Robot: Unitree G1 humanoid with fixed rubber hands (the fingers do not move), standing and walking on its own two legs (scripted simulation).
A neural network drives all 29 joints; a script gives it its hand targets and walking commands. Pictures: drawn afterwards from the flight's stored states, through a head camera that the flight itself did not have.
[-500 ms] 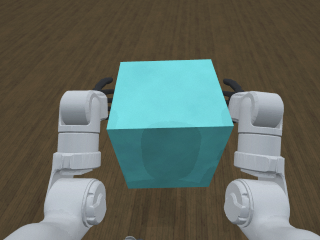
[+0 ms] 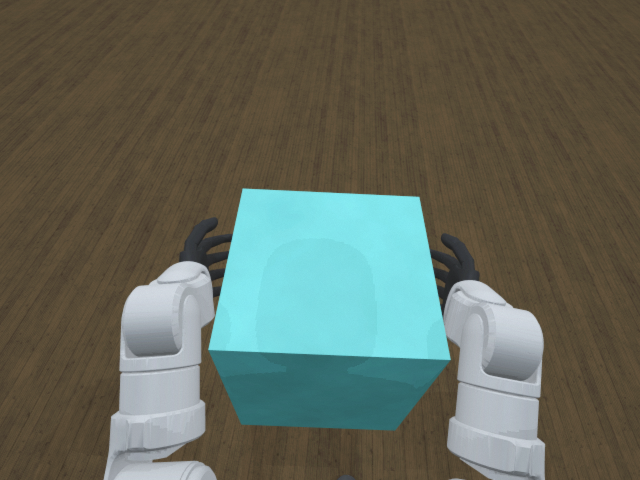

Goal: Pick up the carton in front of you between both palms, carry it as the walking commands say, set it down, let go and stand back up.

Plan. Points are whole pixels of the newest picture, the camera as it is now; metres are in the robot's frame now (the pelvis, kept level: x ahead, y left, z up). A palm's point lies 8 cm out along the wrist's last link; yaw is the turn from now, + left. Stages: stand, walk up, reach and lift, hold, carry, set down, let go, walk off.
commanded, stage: carry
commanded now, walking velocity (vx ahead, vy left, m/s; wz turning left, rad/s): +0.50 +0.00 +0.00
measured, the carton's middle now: (324, 318) +0.33 +0.01 +0.03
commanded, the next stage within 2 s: none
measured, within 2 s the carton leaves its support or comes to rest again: neither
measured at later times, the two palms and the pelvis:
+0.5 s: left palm (216, 137) +0.60 +0.19 +0.09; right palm (402, 149) +0.60 -0.11 +0.10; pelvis +0.34 +0.04 -0.02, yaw +1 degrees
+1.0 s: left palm (246, 45) +0.91 +0.19 +0.10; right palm (388, 57) +0.91 -0.10 +0.10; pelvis +0.65 +0.04 +0.00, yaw +1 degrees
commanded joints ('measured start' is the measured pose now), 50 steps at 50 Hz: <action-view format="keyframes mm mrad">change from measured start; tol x16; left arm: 1 -456 -1038 -778 -56 -373 11 -257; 18 -103 -891 -804 -254 -375 38 -309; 36 -140 -1023 -863 -221 -356 -10 -283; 50 -126 -833 -819 -262 -373 71 -286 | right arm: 1 -459 938 753 -70 361 17 262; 17 -151 893 853 -248 361 28 253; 50 -138 791 818 -238 367 60 265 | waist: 1 -6 150 -461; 4 19 -236 -544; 7 8 -26 -408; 24 -9 -138 -186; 27 -46 324 -403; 31 -26 63 -373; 50 -19 156 -179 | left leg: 1 83 163 56 362 1001 -8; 4 -698 -32 -73 987 -137 -53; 21 -578 93 73 249 354 -49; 25 -159 3 167 182 218 -27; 27 240 418 -546 -17 -37 150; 28 221 434 -632 -84 151 164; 34 -36 315 -180 -111 188 51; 50 70 249 72 40 662 27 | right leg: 1 458 42 -68 -128 61 -29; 3 1002 -402 550 -16 34 -233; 4 987 -432 685 -116 41 -298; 10 583 -282 253 -256 -58 -133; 22 564 -233 62 -237 76 -81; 25 451 -166 -37 106 231 -22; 28 -123 16 116 796 -484 44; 29 -143 -42 170 863 -471 17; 44 -132 -92 18 174 -37 30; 50 106 -27 -62 11 -70 -19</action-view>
